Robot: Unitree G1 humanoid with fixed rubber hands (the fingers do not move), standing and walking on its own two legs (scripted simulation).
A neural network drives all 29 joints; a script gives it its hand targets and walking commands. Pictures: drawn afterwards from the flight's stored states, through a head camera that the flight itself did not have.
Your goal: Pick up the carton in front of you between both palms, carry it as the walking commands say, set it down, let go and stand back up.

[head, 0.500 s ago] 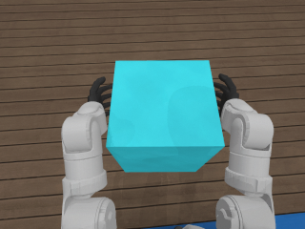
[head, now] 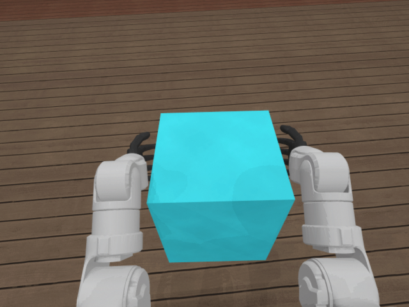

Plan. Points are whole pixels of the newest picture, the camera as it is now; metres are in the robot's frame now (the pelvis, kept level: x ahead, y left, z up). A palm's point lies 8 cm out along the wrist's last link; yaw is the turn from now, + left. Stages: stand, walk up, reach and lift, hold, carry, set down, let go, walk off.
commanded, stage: carry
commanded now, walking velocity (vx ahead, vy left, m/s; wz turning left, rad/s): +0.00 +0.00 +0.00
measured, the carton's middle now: (216, 190) +0.34 +0.00 +0.05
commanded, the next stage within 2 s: none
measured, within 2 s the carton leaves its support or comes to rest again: neither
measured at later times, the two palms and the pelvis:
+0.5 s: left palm (132, 182) +0.30 +0.14 +0.13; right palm (308, 176) +0.31 -0.15 +0.14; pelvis -0.04 +0.00 +0.00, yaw +0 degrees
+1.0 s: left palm (126, 190) +0.29 +0.15 +0.13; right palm (307, 185) +0.29 -0.15 +0.13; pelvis -0.06 +0.00 +0.00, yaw +0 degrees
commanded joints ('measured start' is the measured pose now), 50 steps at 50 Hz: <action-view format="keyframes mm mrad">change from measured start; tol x2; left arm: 1 -739 -1068 -640 -102 -426 -28 -239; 20 -753 -1074 -580 -25 -420 -24 -243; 50 -776 -1090 -576 -28 -428 -20 -240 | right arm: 1 -674 1094 631 -82 424 -6 247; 21 -707 1102 584 -22 419 -1 239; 50 -719 1103 573 -24 416 3 237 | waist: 1 0 15 -434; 19 11 -6 -364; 50 11 -3 -380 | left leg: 1 135 147 -93 -16 593 2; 11 95 139 -101 -69 398 5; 20 63 140 -106 -99 315 7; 31 53 140 -107 -106 283 11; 50 49 145 -113 -103 305 18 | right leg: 1 204 -143 116 -9 535 -46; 13 196 -144 130 -79 402 -39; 21 186 -144 135 -102 348 -37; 50 165 -138 137 -109 309 -31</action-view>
